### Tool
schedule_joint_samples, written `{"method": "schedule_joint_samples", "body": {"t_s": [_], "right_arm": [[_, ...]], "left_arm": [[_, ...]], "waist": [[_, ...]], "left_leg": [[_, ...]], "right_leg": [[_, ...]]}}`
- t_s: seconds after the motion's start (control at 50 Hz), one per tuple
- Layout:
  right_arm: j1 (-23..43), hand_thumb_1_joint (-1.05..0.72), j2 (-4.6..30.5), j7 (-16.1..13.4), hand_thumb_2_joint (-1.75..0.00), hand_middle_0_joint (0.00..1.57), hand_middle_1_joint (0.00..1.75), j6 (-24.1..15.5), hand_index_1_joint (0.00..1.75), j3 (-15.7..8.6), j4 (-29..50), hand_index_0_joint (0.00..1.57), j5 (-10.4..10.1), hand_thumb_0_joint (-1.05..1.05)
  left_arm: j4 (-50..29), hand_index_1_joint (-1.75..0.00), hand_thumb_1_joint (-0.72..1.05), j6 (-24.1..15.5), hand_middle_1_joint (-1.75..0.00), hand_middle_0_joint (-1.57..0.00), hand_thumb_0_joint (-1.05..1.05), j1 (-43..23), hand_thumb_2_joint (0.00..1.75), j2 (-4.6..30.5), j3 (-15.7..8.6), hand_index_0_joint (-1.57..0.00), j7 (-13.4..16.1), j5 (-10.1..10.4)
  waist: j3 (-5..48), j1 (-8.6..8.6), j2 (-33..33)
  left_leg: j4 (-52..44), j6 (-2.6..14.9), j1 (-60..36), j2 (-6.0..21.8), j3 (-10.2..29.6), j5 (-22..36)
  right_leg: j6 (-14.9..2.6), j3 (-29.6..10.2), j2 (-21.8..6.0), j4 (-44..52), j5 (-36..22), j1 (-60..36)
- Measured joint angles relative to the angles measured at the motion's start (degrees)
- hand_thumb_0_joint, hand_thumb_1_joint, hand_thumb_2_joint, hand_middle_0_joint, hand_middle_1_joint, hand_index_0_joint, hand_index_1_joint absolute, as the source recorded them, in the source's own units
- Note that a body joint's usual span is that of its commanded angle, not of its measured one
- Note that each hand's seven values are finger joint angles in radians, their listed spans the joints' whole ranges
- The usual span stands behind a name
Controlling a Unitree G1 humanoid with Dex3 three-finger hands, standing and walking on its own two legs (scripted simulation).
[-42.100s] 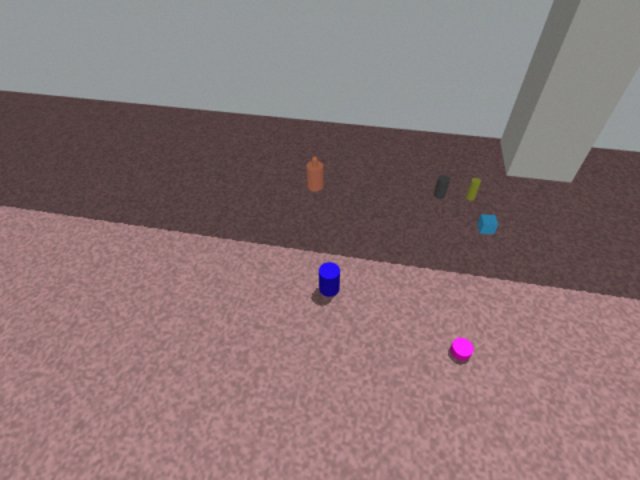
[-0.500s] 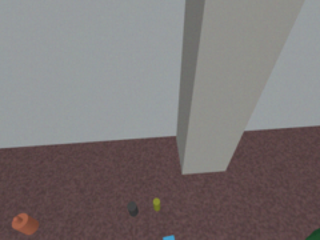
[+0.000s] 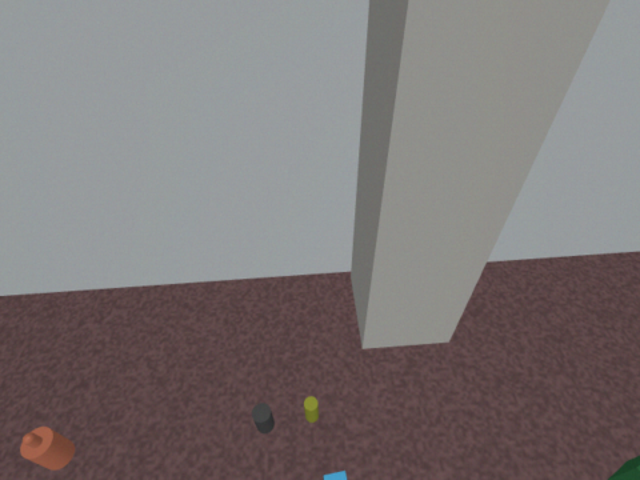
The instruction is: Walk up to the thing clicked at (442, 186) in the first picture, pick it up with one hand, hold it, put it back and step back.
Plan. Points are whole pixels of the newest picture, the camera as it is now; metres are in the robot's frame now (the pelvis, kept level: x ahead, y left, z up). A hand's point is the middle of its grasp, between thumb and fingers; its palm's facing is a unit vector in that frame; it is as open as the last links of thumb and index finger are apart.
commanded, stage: stand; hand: left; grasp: from above
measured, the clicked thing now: (263, 418) +0.44 +0.21 -0.73
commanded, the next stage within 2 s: step back in 0.30 s
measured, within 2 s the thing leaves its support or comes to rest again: neither
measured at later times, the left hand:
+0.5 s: hand out of the picture +0.07 +0.28 -0.17, palm faces +0.00 -0.93 -0.36, open 7.4 cm
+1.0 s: hand out of the picture -0.01 +0.29 -0.18, palm faces -0.10 -0.91 -0.40, open 7.4 cm
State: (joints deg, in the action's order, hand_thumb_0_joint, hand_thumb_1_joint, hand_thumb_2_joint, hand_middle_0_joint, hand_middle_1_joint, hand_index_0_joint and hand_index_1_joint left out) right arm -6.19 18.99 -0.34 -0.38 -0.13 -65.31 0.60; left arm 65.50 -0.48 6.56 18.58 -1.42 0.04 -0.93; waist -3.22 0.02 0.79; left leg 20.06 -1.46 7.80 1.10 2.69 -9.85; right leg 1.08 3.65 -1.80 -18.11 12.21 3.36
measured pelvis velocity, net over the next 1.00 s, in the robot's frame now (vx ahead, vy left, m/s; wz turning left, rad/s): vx -0.12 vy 0.03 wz -0.08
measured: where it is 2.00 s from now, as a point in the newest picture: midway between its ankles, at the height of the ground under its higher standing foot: outside the picture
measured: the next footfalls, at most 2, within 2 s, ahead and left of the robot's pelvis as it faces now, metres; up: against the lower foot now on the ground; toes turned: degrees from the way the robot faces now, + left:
right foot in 0.98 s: -0.11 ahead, -0.08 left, +0.00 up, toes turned -2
left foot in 1.38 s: -0.19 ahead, +0.16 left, +0.00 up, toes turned -2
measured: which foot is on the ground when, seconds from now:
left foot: down 0.00-1.00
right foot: down 0.00-0.58, up 0.60-0.96, down 0.98-1.00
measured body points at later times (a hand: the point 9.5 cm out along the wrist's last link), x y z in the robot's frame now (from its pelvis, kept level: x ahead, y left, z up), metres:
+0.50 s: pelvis -0.03 +0.02 -0.01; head +0.02 +0.02 +0.43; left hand +0.07 +0.33 -0.14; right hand +0.07 -0.30 -0.14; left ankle -0.01 +0.13 -0.73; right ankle -0.02 -0.13 -0.75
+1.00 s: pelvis -0.12 +0.03 -0.03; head -0.05 +0.02 +0.41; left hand +0.00 +0.34 -0.15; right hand -0.03 -0.28 -0.16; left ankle -0.03 +0.14 -0.75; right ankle -0.15 -0.08 -0.75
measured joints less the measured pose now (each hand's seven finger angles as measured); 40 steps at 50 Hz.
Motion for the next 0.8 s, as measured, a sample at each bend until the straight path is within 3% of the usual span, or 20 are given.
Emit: {"method": "schedule_joint_samples", "body": {"t_s": [0.32,0.38,0.44,0.5,0.54,0.56,0.58,0.6,0.66,0.72,0.8], "right_arm": [[-0.17,-0.9,0.3,0.37,-0.9,0.2,0.3,0.26,0.3,-0.07,0.58,0.2,-0.16,0.0],[0.99,-0.9,1.11,0.71,-0.9,0.2,0.3,1.1,0.3,-0.85,3.06,0.2,-0.87,0.0],[1.76,-0.9,2.25,0.83,-0.9,0.2,0.3,2.0,0.3,-1.95,6.01,0.2,-1.2,0.0],[1.15,-0.9,3.36,1.16,-0.9,0.2,0.3,3.08,0.3,-3.02,8.7,0.2,-1.08,0.0],[-0.04,-0.9,3.79,1.38,-0.9,0.2,0.3,3.09,0.3,-3.49,10.15,0.2,-1.06,0.0],[-0.93,-0.9,4.17,1.46,-0.9,0.2,0.3,2.84,0.3,-3.68,10.79,0.2,-0.87,0.0],[-1.58,-0.9,4.45,1.37,-0.9,0.2,0.3,2.58,0.3,-3.98,11.21,0.2,-0.41,0.0],[-1.75,-0.9,4.11,1.17,-0.9,0.2,0.3,2.38,0.3,-4.19,11.34,0.2,0.06,0.0],[-2.19,-0.9,2.57,1.02,-0.9,0.2,0.3,2.34,0.3,-3.52,11.82,0.2,0.38,0.0],[-2.4,-0.9,1.39,0.35,-0.9,0.2,0.3,2.53,0.3,-3.06,12.82,0.2,0.57,0.0],[-2.16,-0.9,0.57,-0.27,-0.9,0.2,0.3,1.84,0.3,-2.96,15.24,0.2,0.57,0.0]], "left_arm": [[-0.76,-0.3,0.91,-0.02,-0.3,-0.2,0.01,0.28,0.9,0.35,-0.1,-0.21,-0.26,0.37],[-2.85,-0.3,0.91,0.38,-0.3,-0.21,0.01,-0.52,0.9,0.73,-1.2,-0.21,-0.19,1.29],[-5.38,-0.3,0.9,1.3,-0.3,-0.21,0.01,-1.75,0.9,1.32,-1.94,-0.21,-0.05,1.25],[-7.92,-0.3,0.9,2.25,-0.3,-0.21,0.01,-2.42,0.9,2.01,-2.27,-0.21,0.1,0.3],[-9.29,-0.3,0.9,2.66,-0.3,-0.21,0.01,-2.93,0.9,2.79,-2.27,-0.21,0.24,-0.04],[-10.1,-0.3,0.9,2.88,-0.3,-0.21,0.01,-3.27,0.9,3.12,-2.2,-0.21,0.28,0.05],[-10.95,-0.3,0.9,3.12,-0.3,-0.21,0.01,-3.94,0.9,3.42,-2.23,-0.21,0.36,0.37],[-11.77,-0.3,0.9,3.4,-0.3,-0.21,0.01,-5.02,0.9,3.94,-2.42,-0.21,0.58,0.65],[-13.6,-0.3,0.91,3.84,-0.3,-0.2,0.01,-6.74,0.9,4.95,-2.76,-0.21,1.64,0.95],[-14.31,-0.3,0.91,3.76,-0.3,-0.2,0.01,-6.11,0.9,5.07,-2.48,-0.21,1.84,1.21],[-14.39,-0.3,0.91,3.74,-0.3,-0.2,0.01,-3.34,0.9,4.51,-2.35,-0.21,1.5,0.77]], "waist": [[0.1,-0.16,-0.26],[-2.31,-0.61,0.25],[-4.94,-0.96,0.52],[-5.98,-0.88,-0.38],[-5.94,-1.31,-1.24],[-5.71,-1.57,-1.15],[-5.79,-1.7,-1.09],[-6.76,-1.6,-1.84],[-8.88,-1.76,-3.25],[-9.03,-1.74,-3.62],[-9.08,-1.65,-3.17]], "left_leg": [[0.56,0.09,0.78,-0.03,0.16,-0.11],[5.55,0.67,4.24,0.05,0.54,-1.41],[13.38,2.37,8.98,-0.55,0.36,-1.85],[24.12,4.19,12.33,-2.76,0.16,-11.5],[24.14,4.71,11.62,-3.08,-0.57,-11.53],[21.09,4.6,10.5,-2.57,-0.69,-6.85],[19.68,3.66,10.05,-2.54,-0.47,-9.18],[20.29,3.52,10.49,-3.02,-0.67,-10.66],[20.03,3.79,11.34,-3.35,-0.75,-9.58],[17.38,4.09,11.51,-3.03,-1.43,-7.24],[15.99,4.38,11.58,-2.35,-3.12,-5.75]], "right_leg": [[-0.01,0.15,-0.02,-0.3,0.04,0.59],[-0.23,0.4,0.14,-3.86,1.04,3.22],[-0.29,0.63,-0.33,-7.72,2.12,5.88],[0.05,-0.26,-1.89,-12.53,3.83,8.98],[0.66,-0.68,-2.97,-15.71,5.06,11.17],[0.92,-0.6,-3.12,-17.73,5.89,12.56],[0.32,-1.21,-3.03,-20.56,6.61,14.52],[-0.71,-4.1,-2.18,-24.38,10.54,16.39],[-2.64,-12.09,3.94,-37.67,19.91,20.91],[-2.69,-13.28,7.07,-45.97,18.95,23.45],[-1.19,-11.82,7.27,-46.63,18.76,21.81]]}}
